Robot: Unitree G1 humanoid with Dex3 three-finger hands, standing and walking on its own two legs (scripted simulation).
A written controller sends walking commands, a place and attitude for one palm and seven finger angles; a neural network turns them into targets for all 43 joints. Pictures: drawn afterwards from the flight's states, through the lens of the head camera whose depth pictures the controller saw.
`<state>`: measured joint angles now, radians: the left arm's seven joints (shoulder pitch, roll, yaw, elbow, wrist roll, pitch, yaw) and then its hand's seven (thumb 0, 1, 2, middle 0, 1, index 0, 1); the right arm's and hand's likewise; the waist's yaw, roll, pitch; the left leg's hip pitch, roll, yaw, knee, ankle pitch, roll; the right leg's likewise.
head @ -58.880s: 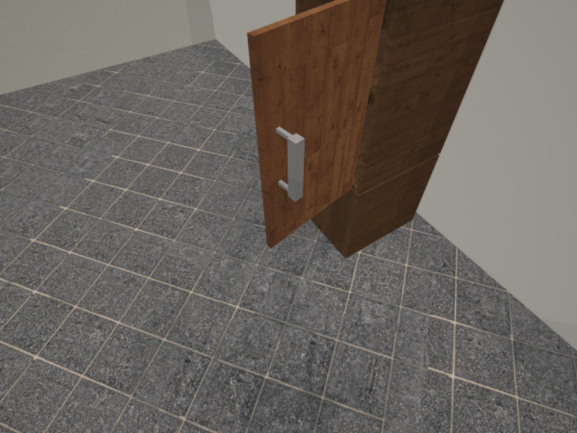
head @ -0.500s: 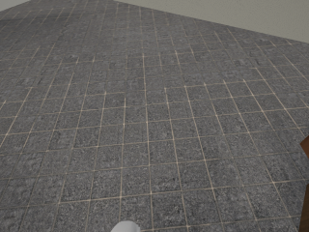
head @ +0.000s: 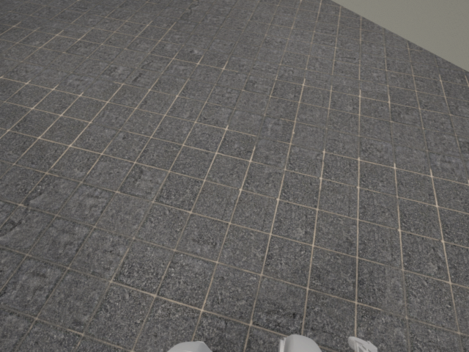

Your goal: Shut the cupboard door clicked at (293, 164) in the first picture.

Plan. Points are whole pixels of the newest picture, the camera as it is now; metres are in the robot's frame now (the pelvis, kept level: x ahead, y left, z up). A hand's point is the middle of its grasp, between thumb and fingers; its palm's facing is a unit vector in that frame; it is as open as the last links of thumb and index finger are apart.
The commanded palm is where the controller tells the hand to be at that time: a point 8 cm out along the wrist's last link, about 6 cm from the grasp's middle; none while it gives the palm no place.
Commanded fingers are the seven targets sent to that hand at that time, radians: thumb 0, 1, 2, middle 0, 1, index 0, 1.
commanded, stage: walk to a spot facing it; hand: left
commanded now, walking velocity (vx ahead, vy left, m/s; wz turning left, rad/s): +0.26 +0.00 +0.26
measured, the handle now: out of the picture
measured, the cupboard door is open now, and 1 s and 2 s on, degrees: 36 36 36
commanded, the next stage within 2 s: turn to face it in 0.06 s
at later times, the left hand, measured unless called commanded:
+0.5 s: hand (184, 289) +0.24 +0.12 -0.15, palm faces -0.02 -0.98 -0.22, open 7.2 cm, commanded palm none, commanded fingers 0.00 0.90 0.90 -0.20 -0.30 -0.20 -0.30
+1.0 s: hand (164, 252) +0.32 +0.18 -0.15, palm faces -0.26 -0.95 -0.20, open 7.4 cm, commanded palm none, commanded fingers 0.00 0.90 0.90 -0.20 -0.30 -0.20 -0.30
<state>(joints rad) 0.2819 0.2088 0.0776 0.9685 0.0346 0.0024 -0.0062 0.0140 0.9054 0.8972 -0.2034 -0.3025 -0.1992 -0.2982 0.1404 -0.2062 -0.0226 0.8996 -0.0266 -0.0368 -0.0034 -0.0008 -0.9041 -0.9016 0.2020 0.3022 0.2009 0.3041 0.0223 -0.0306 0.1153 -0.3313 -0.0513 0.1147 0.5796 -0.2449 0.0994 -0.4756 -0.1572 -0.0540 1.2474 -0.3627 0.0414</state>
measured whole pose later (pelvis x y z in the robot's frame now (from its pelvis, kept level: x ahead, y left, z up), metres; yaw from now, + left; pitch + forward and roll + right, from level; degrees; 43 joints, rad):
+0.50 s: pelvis +0.16 -0.05 +0.01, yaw -3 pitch -1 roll +1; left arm 0.18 0.15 0.05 0.95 0.02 0.00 0.02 -0.01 0.94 0.90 -0.21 -0.30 -0.20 -0.30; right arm 0.27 -0.17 -0.04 1.04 -0.01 0.02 -0.03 0.00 -0.90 -0.90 0.20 0.30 0.20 0.30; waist -0.03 0.02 0.11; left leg -0.39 0.01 0.03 1.08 -0.48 -0.03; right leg -0.32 0.03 -0.03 0.49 -0.16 -0.06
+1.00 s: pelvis +0.19 +0.00 +0.02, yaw -20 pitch +0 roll -3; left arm 0.21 0.27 0.10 0.91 0.03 0.09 -0.03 0.01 0.91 0.90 -0.20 -0.30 -0.20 -0.30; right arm 0.17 -0.19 -0.02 0.89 -0.03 0.02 -0.04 0.00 -0.90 -0.90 0.21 0.30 0.20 0.30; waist 0.03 -0.03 0.06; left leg -0.18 0.08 0.13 0.45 -0.27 0.02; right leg -0.50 -0.01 -0.01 1.06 -0.40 0.06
